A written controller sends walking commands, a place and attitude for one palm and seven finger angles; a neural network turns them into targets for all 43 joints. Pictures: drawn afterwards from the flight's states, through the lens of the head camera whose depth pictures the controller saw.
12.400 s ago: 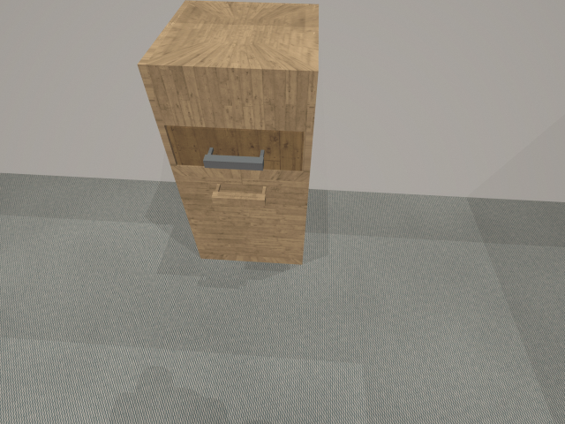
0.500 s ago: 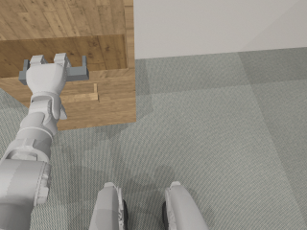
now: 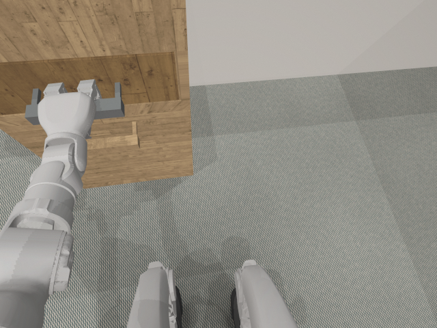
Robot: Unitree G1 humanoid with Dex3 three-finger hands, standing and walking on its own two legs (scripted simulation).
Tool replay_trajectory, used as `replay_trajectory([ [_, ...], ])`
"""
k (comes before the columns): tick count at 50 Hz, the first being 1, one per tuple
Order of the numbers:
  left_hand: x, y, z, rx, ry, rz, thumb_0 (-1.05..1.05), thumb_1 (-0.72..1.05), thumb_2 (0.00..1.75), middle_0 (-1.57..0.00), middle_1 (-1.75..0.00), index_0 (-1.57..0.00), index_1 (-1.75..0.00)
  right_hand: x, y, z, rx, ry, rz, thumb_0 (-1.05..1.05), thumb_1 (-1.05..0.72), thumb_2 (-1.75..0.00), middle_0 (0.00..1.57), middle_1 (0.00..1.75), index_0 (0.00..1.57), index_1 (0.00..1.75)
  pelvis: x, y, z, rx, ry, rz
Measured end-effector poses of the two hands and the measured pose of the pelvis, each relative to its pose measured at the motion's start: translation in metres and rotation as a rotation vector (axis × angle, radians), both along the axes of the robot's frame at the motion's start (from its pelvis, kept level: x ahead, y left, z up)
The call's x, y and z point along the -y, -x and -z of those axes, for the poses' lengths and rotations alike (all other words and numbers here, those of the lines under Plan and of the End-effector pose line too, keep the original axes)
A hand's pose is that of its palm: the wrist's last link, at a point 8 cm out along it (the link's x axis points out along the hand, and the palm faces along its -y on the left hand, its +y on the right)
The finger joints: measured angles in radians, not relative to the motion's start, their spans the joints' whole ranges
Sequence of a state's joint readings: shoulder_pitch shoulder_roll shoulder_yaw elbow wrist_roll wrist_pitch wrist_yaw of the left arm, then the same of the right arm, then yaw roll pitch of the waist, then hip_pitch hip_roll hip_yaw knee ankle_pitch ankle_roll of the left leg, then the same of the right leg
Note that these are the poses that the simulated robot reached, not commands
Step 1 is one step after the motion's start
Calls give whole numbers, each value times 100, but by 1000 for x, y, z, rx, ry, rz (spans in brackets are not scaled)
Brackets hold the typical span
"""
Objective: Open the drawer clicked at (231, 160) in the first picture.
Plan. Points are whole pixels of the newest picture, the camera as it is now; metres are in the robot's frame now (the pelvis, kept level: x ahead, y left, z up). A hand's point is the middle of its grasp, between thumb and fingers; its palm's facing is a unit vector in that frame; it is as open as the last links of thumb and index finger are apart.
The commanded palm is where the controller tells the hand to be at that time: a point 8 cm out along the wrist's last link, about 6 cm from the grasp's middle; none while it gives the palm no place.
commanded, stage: close the thumb around the handle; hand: left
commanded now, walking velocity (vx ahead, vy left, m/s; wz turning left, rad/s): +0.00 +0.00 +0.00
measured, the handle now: (77, 100) +0.54 +0.25 -0.02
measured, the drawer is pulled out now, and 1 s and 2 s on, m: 0.00 0.06 0.16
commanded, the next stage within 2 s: pull the drawer open in 0.14 s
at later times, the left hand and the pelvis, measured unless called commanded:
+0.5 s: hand (82, 133) +0.48 +0.24 -0.04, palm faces -0.06 -0.04 -1.00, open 6.0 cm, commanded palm +0.45 +0.22 +0.01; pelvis +0.01 +0.00 +0.01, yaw +0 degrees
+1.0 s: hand (81, 158) +0.43 +0.23 -0.04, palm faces -0.05 -0.06 -1.00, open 6.0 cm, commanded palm +0.40 +0.23 +0.01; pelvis +0.02 +0.00 +0.02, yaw +0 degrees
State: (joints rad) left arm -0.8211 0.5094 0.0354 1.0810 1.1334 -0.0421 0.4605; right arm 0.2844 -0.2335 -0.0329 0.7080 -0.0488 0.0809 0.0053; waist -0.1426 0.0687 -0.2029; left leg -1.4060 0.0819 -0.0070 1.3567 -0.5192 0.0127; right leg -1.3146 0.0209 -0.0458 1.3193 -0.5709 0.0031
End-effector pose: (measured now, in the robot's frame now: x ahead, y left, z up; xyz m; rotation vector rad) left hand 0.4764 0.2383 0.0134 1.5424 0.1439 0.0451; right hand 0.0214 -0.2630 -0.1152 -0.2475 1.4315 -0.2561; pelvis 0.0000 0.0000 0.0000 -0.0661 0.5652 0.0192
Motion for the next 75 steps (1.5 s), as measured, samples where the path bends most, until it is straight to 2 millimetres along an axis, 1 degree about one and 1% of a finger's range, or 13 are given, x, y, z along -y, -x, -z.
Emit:
replay_trajectory([
  [2,0,1,1,-2,-4,2,0,64,78,-37,-132,-40,-133,1,0,0,1,0,2,0,-91,-90,20,29,21,30,0,0,0,0,-1,1],
  [17,0,2,1,4,0,5,0,65,77,-33,-135,-38,-135,1,-3,0,12,2,3,0,-91,-90,20,29,21,30,0,0,0,2,-2,5],
  [22,0,7,2,4,10,7,1,66,76,-32,-135,-38,-135,-1,-6,-3,13,-6,10,0,-91,-90,20,29,21,30,-2,-3,-4,6,-6,11],
  [30,1,23,1,3,19,10,1,67,74,-31,-135,-38,-135,-6,-19,-7,17,-26,4,0,-91,-90,20,29,21,30,-4,-11,-13,20,-13,14],
  [43,3,51,2,17,29,17,1,66,76,-30,-135,-39,-135,-6,-57,-13,93,-29,-35,0,-91,-90,20,29,21,30,-4,-18,-21,48,-19,9],
  [49,4,63,2,17,28,17,1,66,76,-30,-135,-39,-135,-5,-71,-15,125,-32,-48,0,-91,-90,20,29,21,30,-3,-19,-23,58,-22,8],
  [61,7,89,2,19,29,16,1,66,77,-30,-135,-39,-135,-8,-81,-19,157,-42,-64,0,-91,-90,20,29,21,30,-2,-19,-27,81,-26,6],
  [75,9,114,2,18,26,11,1,66,77,-30,-135,-39,-135,-9,-90,-21,197,-49,-77,1,-91,-90,20,29,21,30,0,-16,-30,100,-30,4],
])
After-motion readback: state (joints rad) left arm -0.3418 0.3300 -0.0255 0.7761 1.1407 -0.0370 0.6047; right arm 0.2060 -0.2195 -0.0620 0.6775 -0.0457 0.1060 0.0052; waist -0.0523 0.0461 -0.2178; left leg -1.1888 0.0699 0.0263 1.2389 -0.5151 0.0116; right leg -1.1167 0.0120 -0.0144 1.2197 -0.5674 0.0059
